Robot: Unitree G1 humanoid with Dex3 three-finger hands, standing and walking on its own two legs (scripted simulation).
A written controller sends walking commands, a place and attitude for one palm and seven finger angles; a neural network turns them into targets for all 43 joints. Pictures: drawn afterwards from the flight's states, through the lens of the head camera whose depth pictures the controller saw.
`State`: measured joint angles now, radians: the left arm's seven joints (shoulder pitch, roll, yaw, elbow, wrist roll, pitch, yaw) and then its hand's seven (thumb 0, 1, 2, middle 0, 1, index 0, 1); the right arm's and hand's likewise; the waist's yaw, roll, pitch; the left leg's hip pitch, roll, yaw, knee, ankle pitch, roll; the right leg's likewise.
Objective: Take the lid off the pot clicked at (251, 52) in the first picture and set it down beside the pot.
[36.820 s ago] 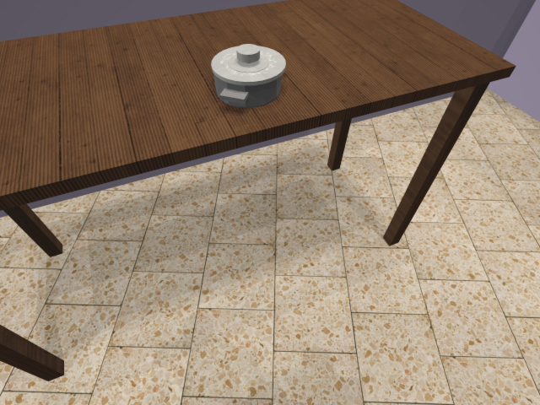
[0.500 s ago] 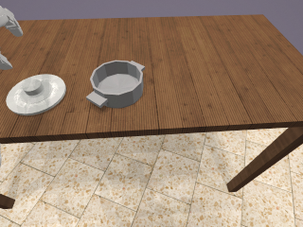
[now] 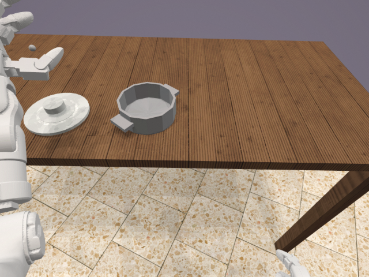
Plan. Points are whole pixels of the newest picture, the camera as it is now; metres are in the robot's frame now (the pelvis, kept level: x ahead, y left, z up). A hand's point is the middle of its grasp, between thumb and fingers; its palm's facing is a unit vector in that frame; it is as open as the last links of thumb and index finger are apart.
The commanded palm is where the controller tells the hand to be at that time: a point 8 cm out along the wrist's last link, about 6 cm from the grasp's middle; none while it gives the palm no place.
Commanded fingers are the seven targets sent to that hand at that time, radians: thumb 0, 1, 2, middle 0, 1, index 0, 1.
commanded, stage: draw the hand back to the body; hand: left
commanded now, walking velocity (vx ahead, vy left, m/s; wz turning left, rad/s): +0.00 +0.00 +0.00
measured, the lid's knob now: (54, 105) +0.48 +0.36 +0.10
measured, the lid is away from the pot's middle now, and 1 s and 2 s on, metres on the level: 0.24 0.24 0.24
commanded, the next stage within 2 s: step back with the hand held close in 1.44 s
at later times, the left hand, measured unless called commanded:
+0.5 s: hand (16, 77) +0.31 +0.25 +0.30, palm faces +0.53 -0.83 -0.20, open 8.5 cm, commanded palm +0.25 +0.29 +0.29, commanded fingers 0.00 0.82 0.90 -0.22 -0.32 -0.22 -0.32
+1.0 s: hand out of the picture +0.21 +0.25 +0.29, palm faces +0.53 -0.83 -0.20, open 7.5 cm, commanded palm +0.16 +0.28 +0.29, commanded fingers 0.00 0.90 0.90 -0.20 -0.30 -0.20 -0.30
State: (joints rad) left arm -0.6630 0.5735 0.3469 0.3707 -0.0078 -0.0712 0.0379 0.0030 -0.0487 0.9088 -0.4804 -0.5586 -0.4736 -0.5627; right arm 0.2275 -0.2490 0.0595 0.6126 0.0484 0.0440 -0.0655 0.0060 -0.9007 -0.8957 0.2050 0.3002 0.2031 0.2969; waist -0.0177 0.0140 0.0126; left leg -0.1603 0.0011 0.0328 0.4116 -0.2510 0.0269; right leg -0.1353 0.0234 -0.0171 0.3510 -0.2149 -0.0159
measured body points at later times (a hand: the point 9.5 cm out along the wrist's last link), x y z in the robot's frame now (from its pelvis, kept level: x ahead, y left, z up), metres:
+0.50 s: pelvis +0.00 -0.03 +0.00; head -0.01 -0.05 +0.45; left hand +0.28 +0.30 +0.31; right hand +0.19 -0.27 -0.09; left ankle -0.02 +0.10 -0.74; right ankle -0.02 -0.11 -0.74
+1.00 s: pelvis -0.02 -0.01 +0.00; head -0.05 -0.03 +0.45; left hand +0.18 +0.29 +0.30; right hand +0.18 -0.23 -0.08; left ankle -0.02 +0.10 -0.74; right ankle -0.02 -0.11 -0.74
